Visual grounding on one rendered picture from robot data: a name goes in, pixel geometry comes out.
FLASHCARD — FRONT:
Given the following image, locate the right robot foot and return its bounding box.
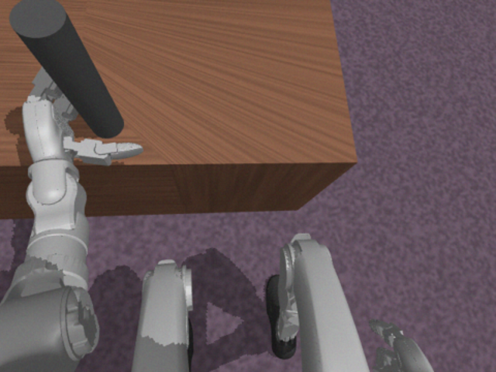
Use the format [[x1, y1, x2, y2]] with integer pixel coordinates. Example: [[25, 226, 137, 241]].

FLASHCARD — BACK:
[[266, 274, 296, 360]]

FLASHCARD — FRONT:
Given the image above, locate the can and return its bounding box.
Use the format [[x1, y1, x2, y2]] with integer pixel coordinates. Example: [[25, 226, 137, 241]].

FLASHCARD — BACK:
[[9, 0, 124, 139]]

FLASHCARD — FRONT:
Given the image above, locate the left robot hand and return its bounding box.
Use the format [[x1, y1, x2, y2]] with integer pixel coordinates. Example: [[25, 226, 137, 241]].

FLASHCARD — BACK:
[[22, 67, 143, 166]]

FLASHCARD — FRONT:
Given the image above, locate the left robot arm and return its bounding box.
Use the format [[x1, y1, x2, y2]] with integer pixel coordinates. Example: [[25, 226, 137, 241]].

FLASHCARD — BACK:
[[0, 158, 99, 372]]

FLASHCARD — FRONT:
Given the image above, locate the right robot hand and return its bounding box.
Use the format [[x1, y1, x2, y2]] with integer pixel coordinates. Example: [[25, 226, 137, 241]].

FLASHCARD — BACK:
[[369, 319, 434, 372]]

